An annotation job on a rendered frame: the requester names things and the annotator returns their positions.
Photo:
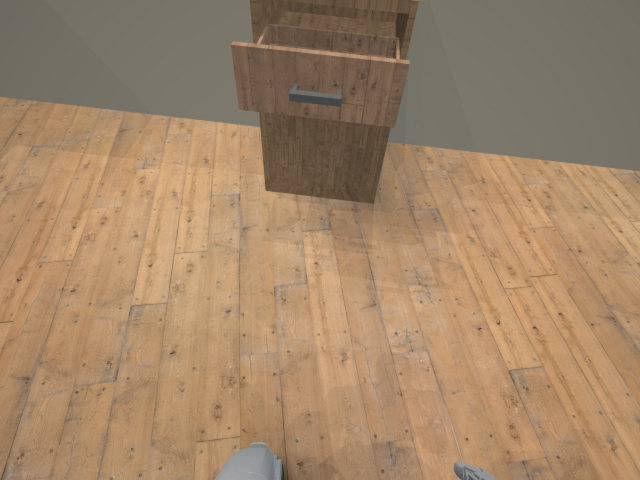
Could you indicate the left robot shin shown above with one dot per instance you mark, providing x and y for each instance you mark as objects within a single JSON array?
[{"x": 259, "y": 445}]

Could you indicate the cabinet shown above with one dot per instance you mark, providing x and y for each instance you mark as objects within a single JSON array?
[{"x": 326, "y": 158}]

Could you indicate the drawer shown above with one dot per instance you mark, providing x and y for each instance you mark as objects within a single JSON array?
[{"x": 366, "y": 67}]

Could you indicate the handle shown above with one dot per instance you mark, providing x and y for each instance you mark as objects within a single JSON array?
[{"x": 315, "y": 97}]

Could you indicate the left robot thigh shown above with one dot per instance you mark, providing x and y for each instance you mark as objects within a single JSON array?
[{"x": 252, "y": 464}]

